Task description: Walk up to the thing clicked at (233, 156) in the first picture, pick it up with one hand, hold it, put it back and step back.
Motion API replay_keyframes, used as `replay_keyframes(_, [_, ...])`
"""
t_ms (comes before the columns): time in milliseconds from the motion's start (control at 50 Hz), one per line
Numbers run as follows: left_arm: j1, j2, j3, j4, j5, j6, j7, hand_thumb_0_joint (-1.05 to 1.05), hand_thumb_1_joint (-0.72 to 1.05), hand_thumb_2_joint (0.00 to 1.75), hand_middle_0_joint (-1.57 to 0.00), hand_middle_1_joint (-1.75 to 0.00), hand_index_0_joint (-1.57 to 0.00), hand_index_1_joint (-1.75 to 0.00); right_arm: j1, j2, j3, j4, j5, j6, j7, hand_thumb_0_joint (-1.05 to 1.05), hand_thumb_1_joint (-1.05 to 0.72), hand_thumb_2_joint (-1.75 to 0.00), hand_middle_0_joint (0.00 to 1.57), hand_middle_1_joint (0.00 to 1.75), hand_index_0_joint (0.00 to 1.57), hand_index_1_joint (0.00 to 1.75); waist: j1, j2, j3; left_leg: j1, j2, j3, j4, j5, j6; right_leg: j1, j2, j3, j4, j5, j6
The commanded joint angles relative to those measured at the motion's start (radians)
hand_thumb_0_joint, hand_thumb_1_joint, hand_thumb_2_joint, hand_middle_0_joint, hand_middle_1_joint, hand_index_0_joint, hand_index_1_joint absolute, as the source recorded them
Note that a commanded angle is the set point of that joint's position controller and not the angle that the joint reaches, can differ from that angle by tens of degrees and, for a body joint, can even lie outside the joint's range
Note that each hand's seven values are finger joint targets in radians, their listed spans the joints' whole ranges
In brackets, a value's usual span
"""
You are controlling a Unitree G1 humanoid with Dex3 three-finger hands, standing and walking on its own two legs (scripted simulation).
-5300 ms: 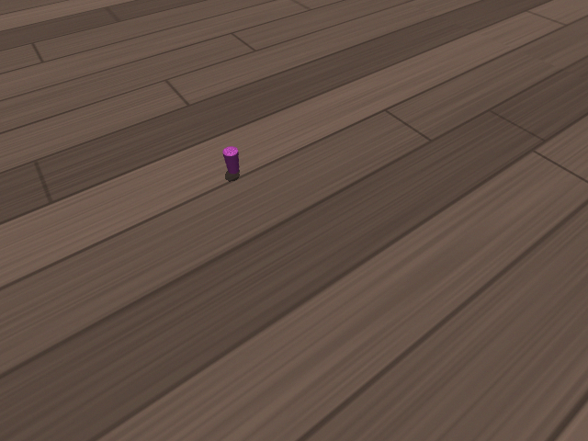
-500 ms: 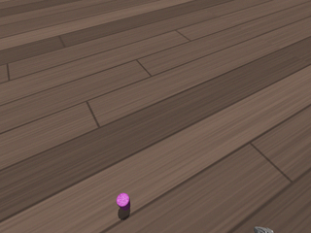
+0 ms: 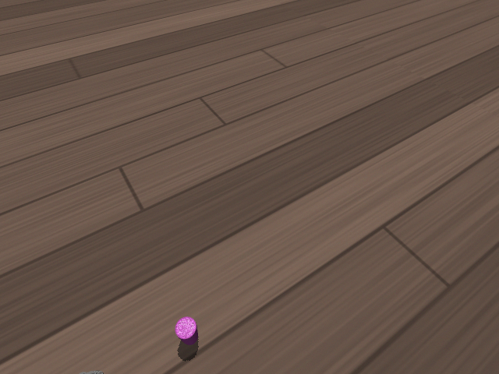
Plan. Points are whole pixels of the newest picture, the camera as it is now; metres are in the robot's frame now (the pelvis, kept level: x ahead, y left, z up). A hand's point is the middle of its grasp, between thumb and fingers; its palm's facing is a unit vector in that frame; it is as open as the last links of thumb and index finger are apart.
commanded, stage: walk up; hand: left
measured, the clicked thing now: (188, 332) +0.37 +0.22 -0.72
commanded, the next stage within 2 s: stand in 0.60 s
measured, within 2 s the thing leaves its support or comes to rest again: neither
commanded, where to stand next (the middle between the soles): +0.03 +0.01 m, yaw +2 degrees
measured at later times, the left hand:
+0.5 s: hand out of the picture +0.08 +0.26 -0.16, palm faces -0.03 -0.94 -0.33, open 7.4 cm
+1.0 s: hand out of the picture +0.07 +0.25 -0.15, palm faces -0.04 -0.94 -0.34, open 7.4 cm
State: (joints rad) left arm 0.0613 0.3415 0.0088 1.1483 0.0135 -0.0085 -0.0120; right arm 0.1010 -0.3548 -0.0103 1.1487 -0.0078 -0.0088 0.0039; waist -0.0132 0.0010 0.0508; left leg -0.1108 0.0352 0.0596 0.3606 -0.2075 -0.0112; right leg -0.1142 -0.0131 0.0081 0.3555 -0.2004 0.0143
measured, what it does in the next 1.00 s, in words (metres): stands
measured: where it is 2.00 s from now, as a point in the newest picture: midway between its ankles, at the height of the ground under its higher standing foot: outside the picture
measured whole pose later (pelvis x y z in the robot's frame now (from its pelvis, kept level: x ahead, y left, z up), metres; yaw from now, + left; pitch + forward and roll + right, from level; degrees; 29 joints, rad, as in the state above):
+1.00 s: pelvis -0.01 +0.00 +0.00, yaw +0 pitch -3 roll +0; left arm 0.09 0.35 0.00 1.13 0.01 -0.01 -0.01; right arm 0.08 -0.34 -0.01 1.15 -0.01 0.00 0.01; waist -0.01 0.00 0.06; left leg -0.09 0.03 0.06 0.31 -0.17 -0.01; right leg -0.10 -0.02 0.01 0.31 -0.16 0.02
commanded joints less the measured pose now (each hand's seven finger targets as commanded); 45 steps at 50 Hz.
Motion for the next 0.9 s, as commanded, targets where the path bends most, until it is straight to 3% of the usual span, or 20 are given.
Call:
replay_keyframes(0, [-0.052,0.218,0.037,-0.063,-0.005,-0.023,0.018,0.00,0.90,0.90,-0.20,-0.30,-0.20,-0.30,-0.050,-0.216,-0.042,-0.065,-0.002,-0.026,-0.011,0.00,-0.90,-0.90,0.20,0.30,0.20,0.30,0.003,-0.005,-0.083,0.022,0.091,-0.083,-0.058,0.136,0.036,0.004,-0.095,0.076,-0.046,0.169,-0.033])
replay_keyframes(520, [-0.006,0.212,0.034,-0.072,-0.002,-0.024,0.022,0.00,0.90,0.90,-0.20,-0.30,-0.20,-0.30,-0.056,-0.208,-0.048,-0.080,-0.003,-0.022,-0.008,0.00,-0.90,-0.90,0.20,0.30,0.20,0.30,0.007,0.001,-0.071,0.061,0.094,-0.074,-0.073,0.124,0.040,-0.019,-0.091,0.078,-0.054,0.186,-0.026])
replay_keyframes(560, [-0.013,0.213,0.035,-0.076,-0.002,-0.024,0.022,0.00,0.90,0.90,-0.20,-0.30,-0.20,-0.30,-0.047,-0.205,-0.047,-0.077,-0.004,-0.022,-0.007,0.00,-0.90,-0.90,0.20,0.30,0.20,0.30,0.005,0.002,-0.084,0.061,0.094,-0.073,-0.074,0.137,0.038,-0.009,-0.094,0.085,-0.049,0.197,-0.028])
replay_keyframes(580, [-0.022,0.224,0.033,-0.081,-0.006,-0.024,0.025,0.00,0.90,0.90,-0.20,-0.30,-0.20,-0.30,-0.075,-0.202,-0.043,-0.084,-0.001,-0.021,-0.011,0.00,-0.90,-0.90,0.20,0.30,0.20,0.30,0.004,-0.007,-0.052,0.046,0.114,-0.094,-0.080,0.248,0.029,-0.016,-0.112,0.079,-0.049,0.273,-0.025])
replay_keyframes(620, [-0.008,0.218,0.032,-0.077,-0.009,-0.023,0.027,0.00,0.90,0.90,-0.20,-0.30,-0.20,-0.30,-0.070,-0.208,-0.044,-0.079,0.004,-0.021,-0.013,0.00,-0.90,-0.90,0.20,0.30,0.20,0.30,0.006,-0.006,-0.086,0.081,0.121,-0.094,-0.071,0.303,0.025,0.006,-0.115,0.075,-0.042,0.307,-0.024])
replay_keyframes(880, [-0.009,0.221,0.024,-0.078,-0.006,-0.021,0.024,0.00,0.90,0.90,-0.20,-0.30,-0.20,-0.30,-0.069,-0.205,-0.037,-0.063,0.000,-0.014,-0.007,0.00,-0.90,-0.90,0.20,0.30,0.20,0.30,0.003,-0.015,-0.088,0.067,0.112,-0.094,-0.100,0.157,0.023,0.002,-0.117,0.078,-0.089,0.171,-0.022])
